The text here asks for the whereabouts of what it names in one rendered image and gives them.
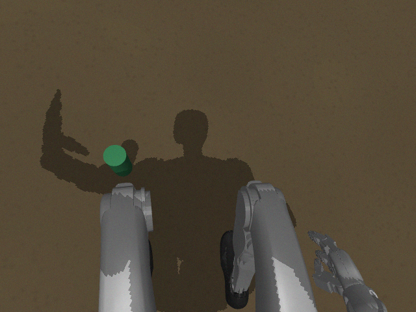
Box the right robot arm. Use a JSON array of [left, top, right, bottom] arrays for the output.
[[343, 284, 387, 312]]

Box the can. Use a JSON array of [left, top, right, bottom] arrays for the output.
[[103, 145, 133, 177]]

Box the right robot hand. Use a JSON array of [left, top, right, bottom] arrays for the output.
[[308, 231, 365, 296]]

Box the right robot foot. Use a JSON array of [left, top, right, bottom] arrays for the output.
[[220, 230, 249, 309]]

